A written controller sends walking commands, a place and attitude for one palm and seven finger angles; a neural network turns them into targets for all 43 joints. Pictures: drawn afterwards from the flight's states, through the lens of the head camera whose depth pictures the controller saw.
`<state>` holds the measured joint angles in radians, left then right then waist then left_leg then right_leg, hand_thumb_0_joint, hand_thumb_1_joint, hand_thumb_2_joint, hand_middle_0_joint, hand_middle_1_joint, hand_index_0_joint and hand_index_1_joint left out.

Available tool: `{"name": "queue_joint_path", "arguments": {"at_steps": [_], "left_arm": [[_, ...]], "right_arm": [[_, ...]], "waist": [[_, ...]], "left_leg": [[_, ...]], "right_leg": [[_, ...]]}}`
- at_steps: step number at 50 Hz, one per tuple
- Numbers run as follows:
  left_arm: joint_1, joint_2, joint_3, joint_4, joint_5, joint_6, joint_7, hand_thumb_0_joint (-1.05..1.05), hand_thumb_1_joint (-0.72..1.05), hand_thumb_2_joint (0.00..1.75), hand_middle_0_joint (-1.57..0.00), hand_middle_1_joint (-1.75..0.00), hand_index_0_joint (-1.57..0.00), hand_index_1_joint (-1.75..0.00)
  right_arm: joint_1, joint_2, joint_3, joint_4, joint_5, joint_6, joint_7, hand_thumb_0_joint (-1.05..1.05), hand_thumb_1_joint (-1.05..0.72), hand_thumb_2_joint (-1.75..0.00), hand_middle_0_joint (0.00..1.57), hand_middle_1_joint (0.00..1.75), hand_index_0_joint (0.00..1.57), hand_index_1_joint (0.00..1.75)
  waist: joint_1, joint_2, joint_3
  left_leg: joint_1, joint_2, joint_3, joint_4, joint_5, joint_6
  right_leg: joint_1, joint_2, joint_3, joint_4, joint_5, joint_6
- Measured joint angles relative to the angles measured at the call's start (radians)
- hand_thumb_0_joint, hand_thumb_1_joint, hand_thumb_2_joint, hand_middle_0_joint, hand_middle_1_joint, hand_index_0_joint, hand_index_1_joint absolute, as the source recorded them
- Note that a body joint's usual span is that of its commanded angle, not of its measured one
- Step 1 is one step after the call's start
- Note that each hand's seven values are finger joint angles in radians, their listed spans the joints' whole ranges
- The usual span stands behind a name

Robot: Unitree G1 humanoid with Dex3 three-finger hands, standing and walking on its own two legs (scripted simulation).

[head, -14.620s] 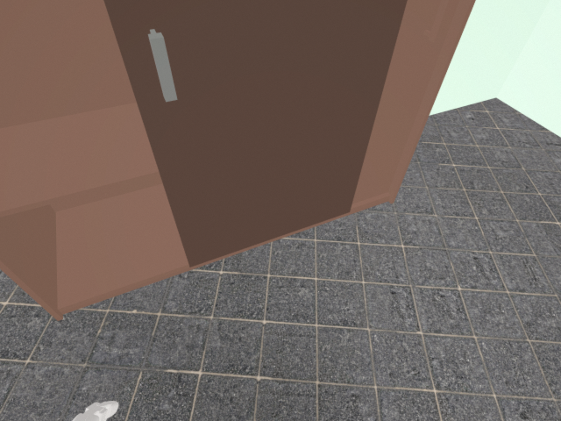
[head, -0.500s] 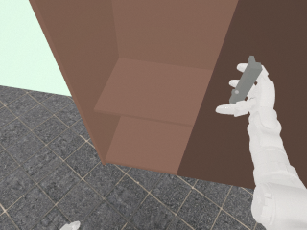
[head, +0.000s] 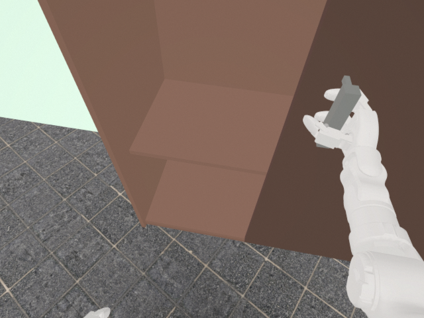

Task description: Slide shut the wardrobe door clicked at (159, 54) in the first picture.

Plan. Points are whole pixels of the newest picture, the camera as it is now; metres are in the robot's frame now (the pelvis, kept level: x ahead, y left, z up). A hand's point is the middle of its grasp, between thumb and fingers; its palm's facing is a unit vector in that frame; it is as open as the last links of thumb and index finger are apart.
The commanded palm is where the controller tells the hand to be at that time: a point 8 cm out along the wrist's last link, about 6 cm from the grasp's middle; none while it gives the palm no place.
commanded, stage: grip the handle and tug to test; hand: right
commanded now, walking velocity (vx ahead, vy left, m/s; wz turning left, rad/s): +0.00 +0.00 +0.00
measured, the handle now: (334, 112) +0.51 -0.17 +0.13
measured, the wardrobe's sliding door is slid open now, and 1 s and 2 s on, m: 0.49 0.49 0.47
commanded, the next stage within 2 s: tug the door sideways, standing still in 0.92 s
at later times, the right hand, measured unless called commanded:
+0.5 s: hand (324, 126) +0.46 -0.14 +0.14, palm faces +0.10 +0.99 -0.01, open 6.0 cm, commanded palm +0.42 -0.19 +0.13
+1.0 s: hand (325, 128) +0.45 -0.14 +0.14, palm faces +0.07 +1.00 -0.01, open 6.3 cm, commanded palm +0.40 -0.19 +0.13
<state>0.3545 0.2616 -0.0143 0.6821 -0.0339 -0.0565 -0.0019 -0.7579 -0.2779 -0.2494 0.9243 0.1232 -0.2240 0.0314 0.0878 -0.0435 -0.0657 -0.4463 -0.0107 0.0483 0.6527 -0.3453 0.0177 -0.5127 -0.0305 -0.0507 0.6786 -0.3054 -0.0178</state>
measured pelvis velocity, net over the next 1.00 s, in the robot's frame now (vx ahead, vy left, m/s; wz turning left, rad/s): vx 0.05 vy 0.00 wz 0.04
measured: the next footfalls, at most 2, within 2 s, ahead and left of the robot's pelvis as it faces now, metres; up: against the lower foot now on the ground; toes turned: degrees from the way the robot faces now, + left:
none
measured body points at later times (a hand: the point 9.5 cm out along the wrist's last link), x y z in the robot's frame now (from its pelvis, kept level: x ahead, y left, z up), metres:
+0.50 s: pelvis +0.01 +0.01 +0.00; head +0.05 +0.02 +0.45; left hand +0.08 +0.26 -0.12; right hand +0.45 -0.19 +0.14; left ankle -0.01 +0.11 -0.72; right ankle +0.02 -0.11 -0.72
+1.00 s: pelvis +0.05 +0.00 +0.01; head +0.08 +0.02 +0.46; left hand +0.15 +0.26 -0.10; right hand +0.44 -0.19 +0.14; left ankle -0.01 +0.11 -0.72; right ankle +0.02 -0.11 -0.72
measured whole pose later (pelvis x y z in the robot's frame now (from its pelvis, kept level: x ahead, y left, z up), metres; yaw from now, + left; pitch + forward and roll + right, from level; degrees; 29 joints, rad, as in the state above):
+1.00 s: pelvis +0.05 +0.00 +0.01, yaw +3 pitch +8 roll +0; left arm 0.31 0.25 0.00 0.61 -0.05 -0.06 -0.02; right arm -0.36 -0.22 -0.23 0.36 0.18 -0.05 0.01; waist 0.06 -0.05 -0.09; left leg -0.33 -0.02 0.01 0.56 -0.35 0.01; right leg -0.37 -0.03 -0.07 0.58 -0.33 -0.01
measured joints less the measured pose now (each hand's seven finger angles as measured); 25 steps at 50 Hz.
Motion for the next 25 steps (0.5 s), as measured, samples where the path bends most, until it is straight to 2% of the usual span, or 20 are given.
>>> {"name": "queue_joint_path", "arguments": {"at_steps": [9,25], "left_arm": [[0.004,-0.002,0.004,0.006,0.001,-0.001,-0.006,0.00,0.90,0.90,-0.20,-0.30,-0.20,-0.30],[-0.014,0.002,0.011,-0.007,-0.002,0.004,-0.005,0.00,0.90,0.90,-0.20,-0.30,-0.20,-0.30]], "right_arm": [[0.022,0.006,0.004,-0.033,0.006,0.010,-0.019,0.00,-0.66,-0.80,0.41,1.37,0.38,1.36],[0.092,0.018,0.005,-0.127,0.017,0.042,-0.021,0.00,-0.69,-0.78,0.36,1.40,0.33,1.39]], "waist": [[-0.004,-0.003,-0.001],[-0.012,-0.006,-0.004]], "left_leg": [[0.004,-0.002,-0.002,-0.002,-0.002,0.002],[0.036,-0.008,-0.004,-0.021,-0.009,0.008]], "right_leg": [[0.006,-0.002,-0.001,-0.003,-0.002,0.003],[0.040,-0.006,-0.002,-0.023,-0.010,0.009]]}}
